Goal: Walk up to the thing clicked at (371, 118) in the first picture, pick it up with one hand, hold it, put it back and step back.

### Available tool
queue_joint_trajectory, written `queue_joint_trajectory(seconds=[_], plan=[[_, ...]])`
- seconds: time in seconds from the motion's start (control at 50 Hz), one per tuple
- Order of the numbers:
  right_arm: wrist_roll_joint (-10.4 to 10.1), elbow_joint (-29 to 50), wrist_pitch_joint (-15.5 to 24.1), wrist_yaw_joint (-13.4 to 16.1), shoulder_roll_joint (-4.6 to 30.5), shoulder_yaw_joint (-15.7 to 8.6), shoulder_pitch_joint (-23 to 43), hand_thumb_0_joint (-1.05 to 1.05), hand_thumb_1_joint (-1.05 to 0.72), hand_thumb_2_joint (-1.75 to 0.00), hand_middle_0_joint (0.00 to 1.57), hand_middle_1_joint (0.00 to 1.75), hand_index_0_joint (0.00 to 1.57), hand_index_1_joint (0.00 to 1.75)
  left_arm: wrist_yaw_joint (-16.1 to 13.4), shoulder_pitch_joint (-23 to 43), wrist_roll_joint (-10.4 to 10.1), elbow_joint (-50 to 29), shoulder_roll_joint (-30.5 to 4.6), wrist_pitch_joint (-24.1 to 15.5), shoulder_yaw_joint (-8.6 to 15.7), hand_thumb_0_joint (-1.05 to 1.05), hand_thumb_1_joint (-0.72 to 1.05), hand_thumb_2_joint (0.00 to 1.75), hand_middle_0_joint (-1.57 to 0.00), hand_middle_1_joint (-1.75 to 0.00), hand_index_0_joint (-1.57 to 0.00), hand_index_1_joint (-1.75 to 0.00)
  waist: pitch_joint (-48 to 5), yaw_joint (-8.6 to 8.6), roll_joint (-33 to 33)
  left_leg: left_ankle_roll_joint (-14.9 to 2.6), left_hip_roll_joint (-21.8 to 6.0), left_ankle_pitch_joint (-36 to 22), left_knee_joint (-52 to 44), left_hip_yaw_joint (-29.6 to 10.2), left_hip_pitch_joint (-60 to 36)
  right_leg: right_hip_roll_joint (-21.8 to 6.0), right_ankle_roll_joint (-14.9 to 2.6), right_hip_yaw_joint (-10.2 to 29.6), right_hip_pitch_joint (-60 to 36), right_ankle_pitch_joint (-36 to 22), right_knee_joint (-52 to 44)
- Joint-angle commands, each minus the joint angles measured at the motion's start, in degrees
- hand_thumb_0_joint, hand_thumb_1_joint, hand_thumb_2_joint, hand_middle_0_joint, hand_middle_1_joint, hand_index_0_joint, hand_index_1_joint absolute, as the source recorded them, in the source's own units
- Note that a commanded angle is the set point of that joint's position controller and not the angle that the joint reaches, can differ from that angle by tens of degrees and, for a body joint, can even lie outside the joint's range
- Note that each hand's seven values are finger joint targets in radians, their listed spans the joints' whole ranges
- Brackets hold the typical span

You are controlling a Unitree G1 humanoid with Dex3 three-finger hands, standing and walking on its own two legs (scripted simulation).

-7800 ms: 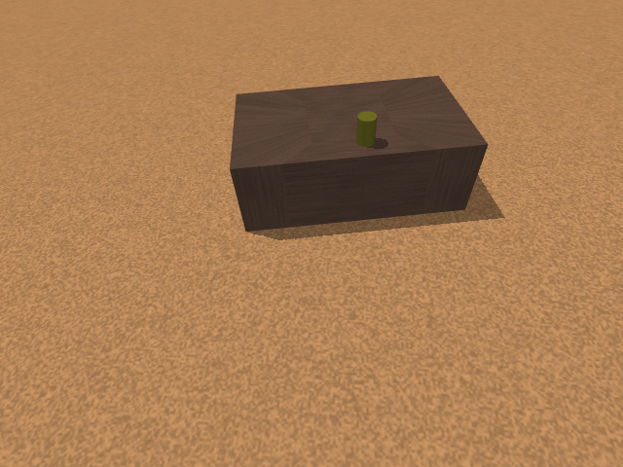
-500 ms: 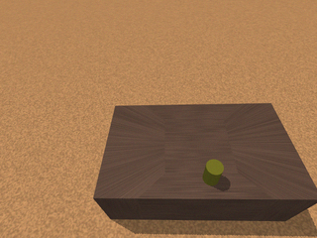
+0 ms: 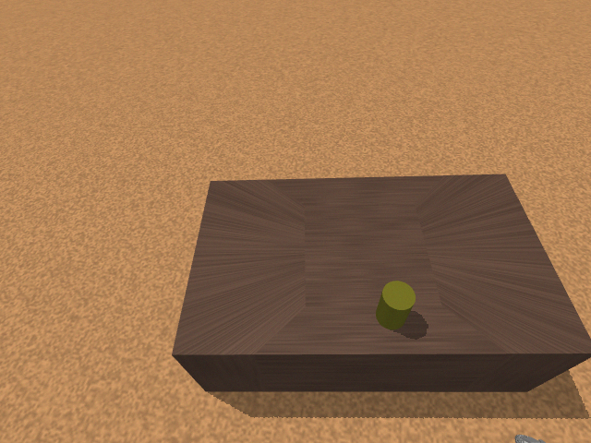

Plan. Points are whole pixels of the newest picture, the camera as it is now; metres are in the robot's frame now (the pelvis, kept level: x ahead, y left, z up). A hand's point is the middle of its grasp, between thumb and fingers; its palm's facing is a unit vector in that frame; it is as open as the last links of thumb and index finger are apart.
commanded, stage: go down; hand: right
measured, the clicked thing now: (394, 305) +0.49 -0.18 -0.36
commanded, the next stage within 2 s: none
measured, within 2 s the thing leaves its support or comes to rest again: neither
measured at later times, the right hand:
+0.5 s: hand out of the picture +0.14 -0.27 -0.15, palm faces +0.04 +0.94 -0.33, open 16.7 cm
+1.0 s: hand out of the picture +0.15 -0.27 -0.14, palm faces +0.06 +0.94 -0.33, open 17.6 cm
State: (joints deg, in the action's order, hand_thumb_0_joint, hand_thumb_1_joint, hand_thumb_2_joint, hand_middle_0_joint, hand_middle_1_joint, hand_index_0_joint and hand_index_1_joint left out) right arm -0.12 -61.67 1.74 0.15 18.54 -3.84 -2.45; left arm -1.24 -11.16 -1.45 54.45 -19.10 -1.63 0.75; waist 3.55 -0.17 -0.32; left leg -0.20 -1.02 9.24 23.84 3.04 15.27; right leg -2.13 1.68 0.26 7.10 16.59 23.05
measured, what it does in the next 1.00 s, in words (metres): stands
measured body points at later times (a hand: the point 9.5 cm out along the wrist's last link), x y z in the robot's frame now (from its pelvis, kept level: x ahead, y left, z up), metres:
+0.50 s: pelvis +0.00 -0.03 -0.02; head +0.05 -0.04 +0.43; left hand +0.15 +0.22 -0.12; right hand +0.13 -0.32 -0.13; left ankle +0.04 +0.12 -0.74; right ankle -0.05 -0.14 -0.74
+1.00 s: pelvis +0.01 -0.03 -0.04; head +0.05 -0.04 +0.40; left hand +0.17 +0.21 -0.13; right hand +0.15 -0.32 -0.12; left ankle +0.04 +0.12 -0.74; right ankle -0.05 -0.14 -0.74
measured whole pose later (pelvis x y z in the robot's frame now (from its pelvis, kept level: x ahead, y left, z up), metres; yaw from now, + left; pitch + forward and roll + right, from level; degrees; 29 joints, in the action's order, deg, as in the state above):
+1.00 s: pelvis +0.01 -0.03 -0.04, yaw -2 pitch +10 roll +3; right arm 0.6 -12.8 -26.2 -1.3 18.8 -6.5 -18.8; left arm -4.4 -14.8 -1.4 34.8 -13.7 -9.9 -1.2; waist -6.2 1.0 -2.0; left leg 1.5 -2.3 20.4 46.0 5.0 35.7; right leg -1.6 0.2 3.1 30.9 30.9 51.3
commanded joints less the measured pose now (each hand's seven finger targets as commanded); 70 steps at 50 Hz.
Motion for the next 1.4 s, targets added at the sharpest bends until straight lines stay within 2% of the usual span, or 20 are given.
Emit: queue_joint_trajectory(seconds=[0.0, 0.02, 0.04, 0.06, 0.12, 0.16, 0.24, 0.4, 0.54, 0.64, 0.66, 0.7, 0.76, 0.82, 0.94, 0.98, 1.0, 1.1, 1.22, 1.38], plan=[[2.37, 10.33, 1.89, -0.41, 20.1, -9.92, 12.78, 0.0, -0.34, -0.34, 0.08, 0.03, 0.06, 0.03, -1.55, -3.06, -0.69, -10.99, -7.8, -1.56, 4.13, 0.0, 0.93, 0.93, -0.21, -0.3, -0.2, -0.31, -16.53, 1.16, 0.96, 0.87, -1.13, -7.01, 1.76, -2.26, -8.83, 3.54, -2.95, -2.8, 10.02, -10.04, 2.99], [3.12, 9.1, 0.93, -1.02, 18.26, -10.12, 8.91, 0.0, -0.28, -0.26, 0.08, 0.03, 0.06, 0.03, -1.58, -3.84, -0.4, -12.29, -6.57, -1.64, 4.27, 0.0, 0.95, 0.91, -0.2, -0.31, -0.21, -0.31, -18.71, 0.25, 0.72, 0.78, -1.31, -8.68, 2.47, -2.23, -10.05, 3.75, -2.76, -3.03, 10.15, -11.48, 3.48], [4.21, 2.7, -0.85, -1.74, 13.41, -8.34, 0.78, 0.0, -0.28, -0.18, 0.09, 0.03, 0.07, 0.03, -1.52, -5.2, 0.04, -11.82, -5.88, -1.48, 4.31, 0.0, 0.94, 0.9, -0.2, -0.3, -0.21, -0.3, -16.07, 0.09, 2.73, 0.53, -1.08, -9.16, 2.88, -1.8, -9.26, 3.63, -2.62, -2.78, 12.38, -11.96, 3.7], [5.29, 5.97, -1.75, -1.86, 15.52, -9.82, -1.74, 0.0, -0.21, -0.15, 0.09, 0.03, 0.07, 0.03, -1.6, -4.39, -0.14, -14.02, -5.73, -1.69, 4.15, 0.0, 0.93, 0.89, -0.2, -0.31, -0.21, -0.3, -17.9, -1.63, 1.39, 0.35, -1.16, -10.33, 2.95, -1.72, -10.62, 3.87, -2.34, -2.87, 12.65, -13.44, 3.96], [5.76, 11.63, -6.38, -1.47, 13.44, -8.48, 3.2, 0.0, -0.08, -0.09, 0.1, 0.02, 0.08, 0.02, -2.21, -1.02, -0.36, -17.59, -5.13, -2.55, 3.36, 0.0, 0.92, 0.89, -0.2, -0.3, -0.21, -0.3, -15.82, -1.89, -4.22, -0.56, -0.63, -7.3, 2.42, -0.56, -9.0, 3.32, -1.38, -2.57, 12.59, -12.62, 3.3], [4.93, 15.01, -9.94, -1.55, 9.15, -5.05, 4.22, 0.0, 0.04, -0.07, 0.1, 0.02, 0.07, 0.02, -2.36, 0.96, -0.96, -19.77, -4.47, -3.26, 2.67, 0.0, 0.92, 0.89, -0.21, -0.3, -0.21, -0.3, -11.68, -0.93, -2.46, -0.58, -0.06, -2.42, 1.46, -0.07, -5.88, 2.66, -1.72, -2.03, 14.19, -7.75, 2.4], [3.51, 22.81, -14.76, -1.45, 9.3, -5.08, 1.51, 0.0, 0.31, -0.06, 0.06, 0.04, 0.06, 0.04, -2.59, 2.04, -1.35, -21.94, -4.63, -4.77, 2.49, 0.0, 0.92, 0.87, -0.2, -0.3, -0.21, -0.3, -8.48, -0.47, -1.37, -0.8, 1.0, 4.17, 1.47, 1.14, -2.01, 1.91, -1.9, -0.6, 16.38, -1.54, 1.73], [3.93, 35.19, -16.27, -0.36, 9.57, -5.58, 1.57, 0.0, 0.54, -0.04, 0.04, 0.05, 0.04, 0.05, -3.3, -0.46, -0.2, -21.1, -3.14, -8.13, 1.98, 0.0, 0.92, 0.88, -0.2, -0.3, -0.2, -0.3, -14.04, 1.88, -1.94, -0.29, 0.39, -0.81, 6.88, 0.46, 0.45, 2.26, -2.29, -0.34, 15.91, -5.9, 7.91], [2.87, 43.7, -17.26, 0.39, 8.68, -5.06, -5.22, 0.0, 0.57, -0.02, 0.05, 0.05, 0.05, 0.05, -4.29, -1.74, 0.45, -21.16, -3.16, -10.28, 2.09, 0.0, 0.9, 0.89, -0.19, -0.29, -0.19, -0.3, -19.66, 1.94, -6.16, -0.67, 0.65, -7.57, 13.1, 1.34, 2.78, 1.31, -0.34, 1.31, 14.58, -19.99, 13.96], [2.11, 47.52, -19.85, 0.35, 9.3, -5.43, -10.62, 0.0, 0.59, 0.0, 0.06, 0.04, 0.05, 0.04, -4.69, -1.49, 0.23, -22.7, -2.98, -10.77, 2.02, 0.0, 0.89, 0.9, -0.19, -0.29, -0.18, -0.3, -18.31, 1.25, -4.24, -0.75, 0.78, -7.74, 14.77, 2.12, 3.51, 1.06, -0.01, 2.12, 18.27, -20.85, 15.83], [2.03, 46.39, -20.89, -0.02, 7.28, -3.44, -12.18, 0.0, 0.6, -0.01, 0.06, 0.05, 0.05, 0.05, -4.53, -1.65, 0.24, -22.63, -3.17, -10.78, 2.02, 0.0, 0.9, 0.9, -0.19, -0.29, -0.18, -0.3, -17.12, 1.63, -4.03, -0.71, 0.78, -7.82, 15.3, 2.15, 4.39, 0.46, 0.4, 2.8, 19.06, -22.45, 15.98], [1.63, 49.33, -22.01, -0.13, 8.36, -4.22, -11.75, 0.0, 0.57, 0.0, 0.06, 0.04, 0.06, 0.04, -4.34, -0.37, -0.05, -24.24, -3.03, -10.83, 1.74, 0.0, 0.9, 0.89, -0.19, -0.29, -0.19, -0.29, -15.89, 0.85, -4.61, -0.54, 1.0, -5.22, 15.78, 2.33, 5.41, 0.29, 0.54, 3.38, 20.6, -20.62, 16.19], [1.55, 51.52, -24.07, -0.5, 8.93, -5.02, -14.22, 0.0, 0.61, 0.0, 0.06, 0.05, 0.05, 0.05, -3.64, -1.66, 0.04, -24.72, -3.77, -10.73, 2.34, 0.0, 0.9, 0.89, -0.19, -0.29, -0.18, -0.29, -17.04, 0.5, -6.06, -0.93, 0.93, -6.72, 17.5, 2.21, 6.21, -0.56, 1.46, 4.53, 20.86, -26.47, 17.67], [1.78, 53.58, -25.76, -0.62, 9.18, -5.33, -15.72, 0.0, 0.61, 0.0, 0.06, 0.04, 0.06, 0.04, -3.25, -2.25, -0.02, -25.6, -3.77, -10.73, 2.4, 0.0, 0.89, 0.89, -0.19, -0.29, -0.18, -0.29, -18.42, 0.51, -6.01, -1.16, 0.97, -7.86, 18.74, 2.13, 6.5, -0.12, 1.38, 4.05, 21.23, -27.24, 19.28], [1.3, 58.02, -26.14, -0.91, 11.21, -8.6, -16.03, 0.0, 0.59, -0.03, 0.05, 0.05, 0.05, 0.05, -3.88, -1.88, -0.12, -27.68, -2.7, -11.21, 1.47, 0.0, 0.89, 0.9, -0.19, -0.29, -0.18, -0.29, -19.4, 1.19, -2.79, -0.85, 0.29, -7.39, 19.54, 1.6, 7.01, 2.03, -0.78, 2.19, 25.0, -14.14, 21.76], [0.92, 60.05, -25.68, -1.43, 10.13, -7.85, -14.85, 0.0, 0.59, -0.03, 0.05, 0.05, 0.05, 0.05, -4.36, -1.97, -0.08, -27.65, -3.15, -11.87, 2.04, 0.0, 0.89, 0.9, -0.19, -0.29, -0.18, -0.3, -19.72, 1.94, -2.92, -0.81, 0.39, -5.88, 20.18, 1.73, 9.18, 1.89, -0.97, 2.52, 25.44, -12.69, 22.19], [0.93, 59.31, -25.4, -1.4, 12.11, -10.14, -16.59, 0.0, 0.57, -0.03, 0.05, 0.05, 0.05, 0.05, -4.54, -1.67, -0.01, -28.15, -2.58, -12.08, 1.43, 0.0, 0.89, 0.9, -0.19, -0.29, -0.18, -0.3, -18.92, 0.94, -3.55, -0.75, 0.3, -4.55, 20.29, 1.83, 9.44, 2.06, -1.03, 2.45, 26.18, -11.39, 22.26], [-0.15, 58.97, -22.0, -2.88, 15.45, -12.42, -0.43, 0.0, 0.51, -0.03, 0.06, 0.05, 0.05, 0.05, -6.71, -2.1, 0.2, -26.21, -3.88, -13.85, 1.65, 0.0, 0.89, 0.9, -0.19, -0.29, -0.19, -0.3, -16.37, 4.58, -3.47, 0.13, -0.06, 3.09, 20.0, 0.85, 15.6, 1.89, -2.16, 2.67, 28.28, -0.36, 23.1], [-2.65, 51.76, -15.96, -7.52, 22.1, -16.35, 14.3, 0.0, 0.54, 0.0, 0.07, 0.04, 0.06, 0.04, -8.29, -1.94, 0.1, -23.57, -5.25, -15.4, 1.32, 0.0, 0.91, 0.88, -0.2, -0.29, -0.2, -0.29, -19.09, 4.45, -6.4, 0.12, -0.81, 5.69, 20.4, 0.04, 15.99, 1.93, -2.26, 2.92, 28.45, 3.31, 22.99], [-3.52, 26.39, -10.98, -15.78, 27.73, -20.84, 23.52, 0.0, 0.52, -0.01, 0.08, 0.04, 0.06, 0.04, -7.05, -5.45, 0.09, -21.01, -6.53, -13.76, 1.33, 0.0, 0.9, 0.88, -0.19, -0.29, -0.19, -0.29, -22.25, 2.38, -6.57, -0.85, -1.0, 0.72, 21.94, 0.58, 13.28, 1.91, -2.04, 2.82, 31.86, -2.82, 23.88]])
